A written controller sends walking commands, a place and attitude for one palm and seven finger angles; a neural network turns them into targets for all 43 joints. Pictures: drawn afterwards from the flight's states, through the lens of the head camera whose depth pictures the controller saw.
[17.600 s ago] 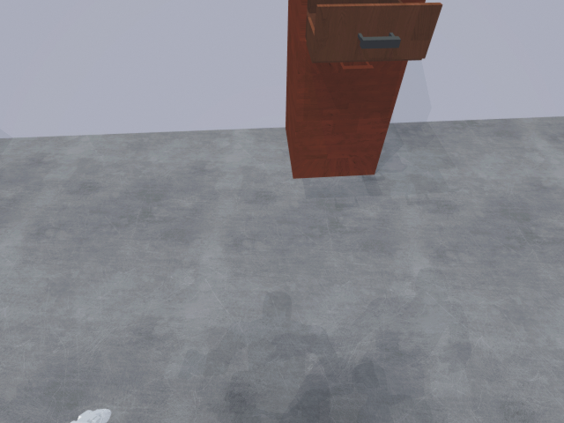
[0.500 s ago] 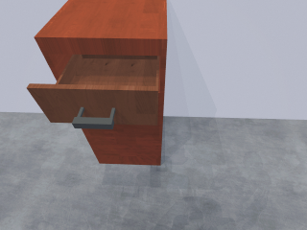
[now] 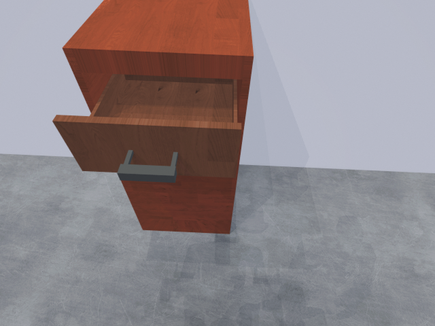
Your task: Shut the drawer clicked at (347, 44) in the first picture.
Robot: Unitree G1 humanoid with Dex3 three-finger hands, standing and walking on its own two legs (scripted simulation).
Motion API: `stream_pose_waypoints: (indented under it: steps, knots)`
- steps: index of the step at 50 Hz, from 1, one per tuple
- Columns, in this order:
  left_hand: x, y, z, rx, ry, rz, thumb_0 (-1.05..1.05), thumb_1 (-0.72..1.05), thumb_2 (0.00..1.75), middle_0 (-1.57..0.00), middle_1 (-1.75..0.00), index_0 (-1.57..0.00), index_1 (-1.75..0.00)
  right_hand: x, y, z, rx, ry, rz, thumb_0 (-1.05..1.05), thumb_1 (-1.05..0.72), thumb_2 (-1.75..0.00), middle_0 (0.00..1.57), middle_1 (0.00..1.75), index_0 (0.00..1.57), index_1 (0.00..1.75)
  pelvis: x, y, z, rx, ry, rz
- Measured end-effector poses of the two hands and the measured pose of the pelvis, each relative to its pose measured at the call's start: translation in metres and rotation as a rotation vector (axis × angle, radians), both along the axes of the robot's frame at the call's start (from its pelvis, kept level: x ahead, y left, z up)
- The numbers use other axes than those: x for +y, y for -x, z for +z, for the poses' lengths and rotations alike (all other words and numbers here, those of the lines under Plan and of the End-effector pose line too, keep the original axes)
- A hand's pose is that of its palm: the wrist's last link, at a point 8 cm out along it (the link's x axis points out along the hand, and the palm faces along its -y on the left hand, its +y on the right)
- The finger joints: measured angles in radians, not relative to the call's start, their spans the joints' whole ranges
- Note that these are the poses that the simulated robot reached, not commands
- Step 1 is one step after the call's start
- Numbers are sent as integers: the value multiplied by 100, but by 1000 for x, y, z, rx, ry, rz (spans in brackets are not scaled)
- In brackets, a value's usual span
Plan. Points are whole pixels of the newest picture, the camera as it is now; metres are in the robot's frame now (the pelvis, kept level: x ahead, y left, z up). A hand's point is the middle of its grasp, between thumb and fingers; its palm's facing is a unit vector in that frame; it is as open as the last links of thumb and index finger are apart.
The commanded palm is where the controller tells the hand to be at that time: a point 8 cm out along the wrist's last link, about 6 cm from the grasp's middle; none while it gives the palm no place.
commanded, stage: raise the hand and make a fist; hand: left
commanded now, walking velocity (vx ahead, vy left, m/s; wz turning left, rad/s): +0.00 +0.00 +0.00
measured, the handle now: (150, 164) +0.43 +0.18 +0.02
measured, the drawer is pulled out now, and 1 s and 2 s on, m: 0.17 0.17 0.17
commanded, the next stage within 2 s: bring the fist close to the handle in 1.84 s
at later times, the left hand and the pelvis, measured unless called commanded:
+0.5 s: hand (124, 303) +0.16 +0.17 -0.01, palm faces +0.08 -1.00 -0.05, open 5.2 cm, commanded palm +0.15 +0.22 +0.00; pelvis -0.05 -0.04 -0.07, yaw +3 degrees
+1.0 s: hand (123, 267) +0.20 +0.16 +0.05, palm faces +0.01 -1.00 -0.03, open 3.2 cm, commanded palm +0.17 +0.21 +0.07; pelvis -0.02 -0.02 -0.03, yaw +1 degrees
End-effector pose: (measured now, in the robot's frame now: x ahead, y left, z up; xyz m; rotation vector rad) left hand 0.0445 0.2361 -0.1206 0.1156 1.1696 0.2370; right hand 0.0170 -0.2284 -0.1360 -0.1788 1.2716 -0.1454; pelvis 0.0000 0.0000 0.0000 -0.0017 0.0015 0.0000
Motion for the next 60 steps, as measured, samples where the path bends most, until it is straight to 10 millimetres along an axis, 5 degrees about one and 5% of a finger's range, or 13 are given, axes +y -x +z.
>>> stream_pose_waypoints:
  steps: [5,8,12,18,22,32,39,47,60]
  knots:
    - [-1,-91,94,-652,-50,-22,1,91,90,-24,-34,-23,-34,-9,-45,15,-340,28,12,1,-92,-90,20,30,20,30,0,9,-8,43,-17,23]
    - [-10,-122,126,-959,-7,-100,1,91,90,-28,-38,-27,-38,-18,-79,23,-491,36,45,1,-91,-90,20,30,20,30,-4,19,-20,98,-8,15]
    - [-27,-122,123,-1191,89,-250,0,91,90,-34,-45,-33,-45,-31,-122,31,-661,57,115,1,-91,-90,20,30,20,30,-13,34,-46,167,-6,5]
    - [-18,-86,84,-1082,101,-182,0,90,90,-46,-57,-45,-57,-38,-161,37,-787,81,188,1,-91,-90,20,30,20,30,-27,45,-71,190,7,25]
    - [-12,-77,99,-1119,21,-149,1,90,90,-54,-66,-53,-66,-31,-162,31,-774,68,223,1,-91,-90,20,30,20,30,-35,46,-72,181,28,46]
    - [-20,-134,135,-1117,91,-274,1,90,90,-74,-87,-73,-87,-27,-107,5,-582,-2,138,1,-90,-90,20,30,20,30,-41,40,-54,157,27,43]
    - [-12,-137,157,-1131,62,-236,1,90,90,-87,-102,-87,-102,-43,-82,13,-524,37,69,1,-90,-90,20,30,20,30,-33,28,-39,141,8,19]
    - [-15,-129,166,-1159,76,-243,1,90,90,-103,-120,-103,-120,-45,-102,31,-577,82,96,1,-90,-90,20,30,20,30,-21,23,-33,118,15,22]
    - [-27,-148,205,-1223,74,-266,1,90,90,-129,-148,-129,-148,13,-154,57,-728,-36,196,1,-90,-90,20,30,20,30,-10,19,-24,65,19,35]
